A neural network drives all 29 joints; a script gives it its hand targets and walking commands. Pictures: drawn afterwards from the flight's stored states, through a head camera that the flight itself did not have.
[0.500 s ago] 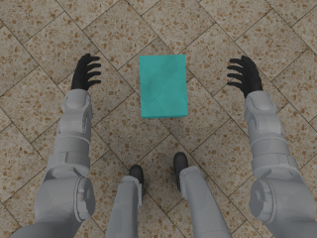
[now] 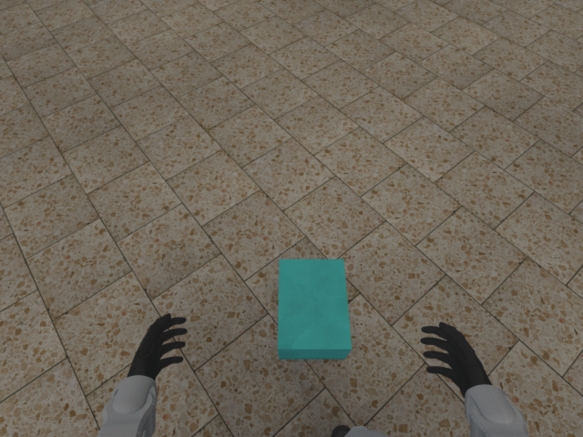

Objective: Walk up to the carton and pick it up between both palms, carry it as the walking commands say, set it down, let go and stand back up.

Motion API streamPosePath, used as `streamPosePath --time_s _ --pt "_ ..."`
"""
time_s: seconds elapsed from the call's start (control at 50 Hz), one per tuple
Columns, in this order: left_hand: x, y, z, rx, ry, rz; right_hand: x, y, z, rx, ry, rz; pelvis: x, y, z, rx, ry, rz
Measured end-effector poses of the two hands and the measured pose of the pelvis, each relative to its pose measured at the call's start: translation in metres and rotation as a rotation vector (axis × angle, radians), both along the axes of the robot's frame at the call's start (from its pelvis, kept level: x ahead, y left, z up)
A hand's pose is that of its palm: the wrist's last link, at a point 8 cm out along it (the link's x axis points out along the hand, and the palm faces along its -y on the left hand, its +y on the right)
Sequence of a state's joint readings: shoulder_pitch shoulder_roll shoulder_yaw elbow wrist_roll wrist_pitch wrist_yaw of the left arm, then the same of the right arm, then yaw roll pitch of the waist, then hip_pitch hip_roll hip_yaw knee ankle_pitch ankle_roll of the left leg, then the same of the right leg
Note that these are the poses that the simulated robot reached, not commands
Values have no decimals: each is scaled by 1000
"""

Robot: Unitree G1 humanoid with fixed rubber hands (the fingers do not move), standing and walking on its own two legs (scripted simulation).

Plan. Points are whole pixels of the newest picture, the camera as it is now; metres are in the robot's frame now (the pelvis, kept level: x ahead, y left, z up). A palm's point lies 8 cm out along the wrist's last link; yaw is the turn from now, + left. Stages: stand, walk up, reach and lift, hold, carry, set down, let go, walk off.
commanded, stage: let go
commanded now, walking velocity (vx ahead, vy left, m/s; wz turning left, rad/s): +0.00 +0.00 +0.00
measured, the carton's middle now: (311, 308) +0.49 -0.06 -0.68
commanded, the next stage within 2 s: stand in 0.60 s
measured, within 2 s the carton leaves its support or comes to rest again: neither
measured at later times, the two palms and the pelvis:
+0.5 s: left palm (124, 422) +0.16 +0.23 -0.05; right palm (488, 401) +0.17 -0.23 -0.06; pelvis +0.00 +0.00 +0.01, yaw +0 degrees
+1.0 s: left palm (88, 433) +0.15 +0.28 -0.07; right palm (529, 406) +0.16 -0.30 -0.08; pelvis +0.03 -0.01 +0.01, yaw +0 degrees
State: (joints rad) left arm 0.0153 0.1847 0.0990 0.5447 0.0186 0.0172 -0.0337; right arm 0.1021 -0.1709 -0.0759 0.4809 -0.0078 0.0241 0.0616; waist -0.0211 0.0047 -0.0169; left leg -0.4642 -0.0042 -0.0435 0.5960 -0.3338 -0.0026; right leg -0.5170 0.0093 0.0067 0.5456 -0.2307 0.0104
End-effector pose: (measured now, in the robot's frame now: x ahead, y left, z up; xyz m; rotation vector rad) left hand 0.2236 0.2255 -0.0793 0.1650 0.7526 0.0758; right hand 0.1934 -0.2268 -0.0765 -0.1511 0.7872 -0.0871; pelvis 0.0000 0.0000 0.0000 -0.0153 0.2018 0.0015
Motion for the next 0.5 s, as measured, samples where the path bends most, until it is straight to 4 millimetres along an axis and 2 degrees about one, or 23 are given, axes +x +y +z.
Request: streamPosePath --time_s 0.1,0.24,0.36,0.5 --pt "-31 11 13 1 14 11 -17 6 13 -1 -2 8 5 5 8 -2 -109 5" --pt "-56 20 25 3 26 13 -21 8 21 -3 -9 35 6 8 12 -1 -216 5" --pt "-64 15 28 -10 35 14 -23 5 21 0 0 43 5 6 12 1 -279 4" --pt "-62 6 27 -2 37 6 -26 -6 21 -13 20 19 3 -2 10 6 -307 1"
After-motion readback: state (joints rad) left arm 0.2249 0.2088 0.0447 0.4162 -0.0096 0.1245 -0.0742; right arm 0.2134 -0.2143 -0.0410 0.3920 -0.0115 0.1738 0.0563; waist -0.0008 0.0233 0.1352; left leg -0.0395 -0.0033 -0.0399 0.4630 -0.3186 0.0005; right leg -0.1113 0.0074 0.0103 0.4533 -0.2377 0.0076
